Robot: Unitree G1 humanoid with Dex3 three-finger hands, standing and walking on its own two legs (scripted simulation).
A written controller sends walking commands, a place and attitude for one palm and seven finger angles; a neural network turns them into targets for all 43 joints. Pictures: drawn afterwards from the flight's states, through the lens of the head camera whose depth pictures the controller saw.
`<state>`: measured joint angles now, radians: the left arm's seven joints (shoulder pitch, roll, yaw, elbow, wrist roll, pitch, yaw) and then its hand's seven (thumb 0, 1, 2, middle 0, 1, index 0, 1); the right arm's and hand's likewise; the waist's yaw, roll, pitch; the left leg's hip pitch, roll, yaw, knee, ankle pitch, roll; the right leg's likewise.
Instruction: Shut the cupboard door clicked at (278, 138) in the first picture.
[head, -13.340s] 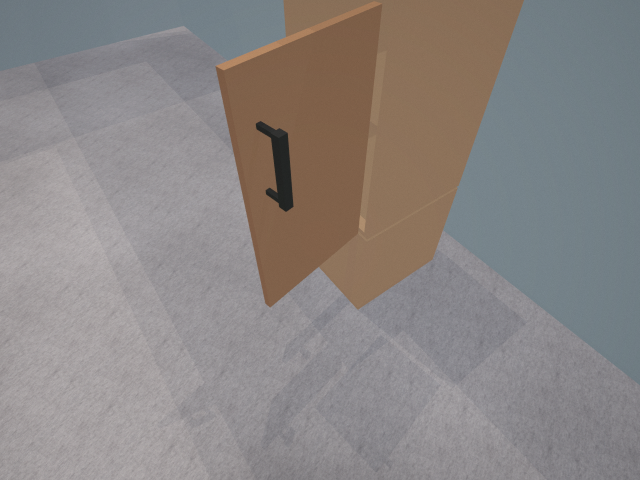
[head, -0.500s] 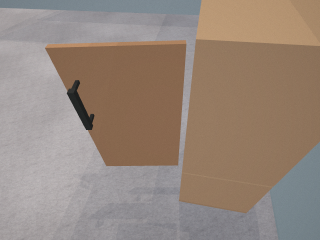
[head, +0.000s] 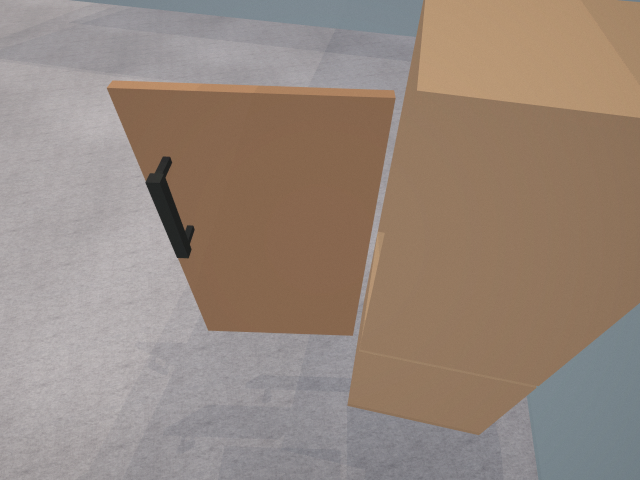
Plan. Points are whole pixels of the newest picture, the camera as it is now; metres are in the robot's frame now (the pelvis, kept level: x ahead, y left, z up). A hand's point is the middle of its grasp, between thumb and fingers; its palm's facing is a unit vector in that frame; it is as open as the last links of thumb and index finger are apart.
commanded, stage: look again from close up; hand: left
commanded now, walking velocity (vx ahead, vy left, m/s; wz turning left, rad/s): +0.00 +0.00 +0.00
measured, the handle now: (174, 210) +0.45 +0.24 +0.08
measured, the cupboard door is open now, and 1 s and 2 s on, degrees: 100 100 100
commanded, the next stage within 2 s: raise the hand and make a fist in 0.20 s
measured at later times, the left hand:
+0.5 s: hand (168, 420) +0.19 +0.19 -0.01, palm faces +0.22 -0.97 -0.12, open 7.2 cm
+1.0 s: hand (186, 475) +0.13 +0.15 +0.00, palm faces -0.13 -0.99 -0.06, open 4.8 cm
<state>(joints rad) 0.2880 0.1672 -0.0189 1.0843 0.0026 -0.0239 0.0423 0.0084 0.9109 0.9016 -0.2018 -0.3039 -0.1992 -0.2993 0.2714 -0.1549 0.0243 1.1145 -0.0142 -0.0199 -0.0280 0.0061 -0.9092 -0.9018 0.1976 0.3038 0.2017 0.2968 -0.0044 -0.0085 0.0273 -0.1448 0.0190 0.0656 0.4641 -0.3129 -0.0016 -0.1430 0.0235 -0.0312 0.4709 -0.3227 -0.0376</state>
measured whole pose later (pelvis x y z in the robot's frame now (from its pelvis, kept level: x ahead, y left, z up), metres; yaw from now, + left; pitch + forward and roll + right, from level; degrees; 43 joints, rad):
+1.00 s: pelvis -0.09 -0.01 -0.08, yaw +4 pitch +9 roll -1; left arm 0.26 0.26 0.05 -0.05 -0.27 -0.33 -0.33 0.02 0.90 0.90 -0.66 -0.81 -0.66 -0.81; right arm 0.21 -0.21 0.06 0.52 0.05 -0.25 -0.06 0.01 -0.90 -0.90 0.20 0.30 0.21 0.30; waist 0.02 0.04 -0.09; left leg -0.83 0.02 -0.03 1.12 -0.46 -0.01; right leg -0.78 0.02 -0.11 1.09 -0.48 -0.06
